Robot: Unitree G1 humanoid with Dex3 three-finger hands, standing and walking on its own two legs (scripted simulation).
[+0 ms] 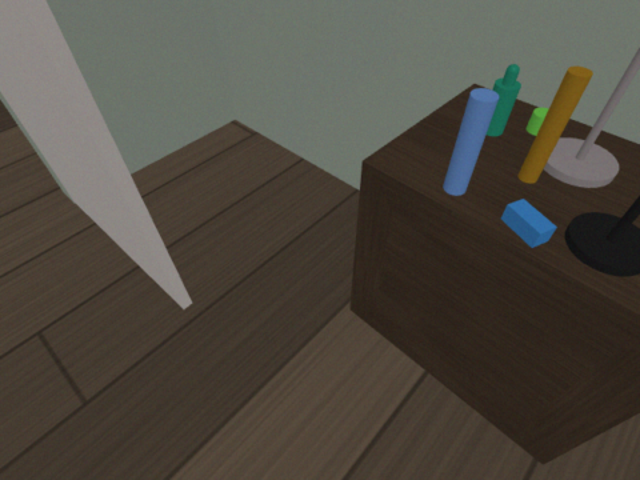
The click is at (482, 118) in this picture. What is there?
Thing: slim round
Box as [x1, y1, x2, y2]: [443, 88, 498, 195]
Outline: 492,90 485,88 477,88 470,92 443,184 443,188 445,191 450,194 462,194 466,189 498,99 498,94
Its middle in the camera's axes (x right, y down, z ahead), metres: +0.30 -0.19 +0.78
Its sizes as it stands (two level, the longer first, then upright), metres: 0.050 0.050 0.220
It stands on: a support 0.68 m high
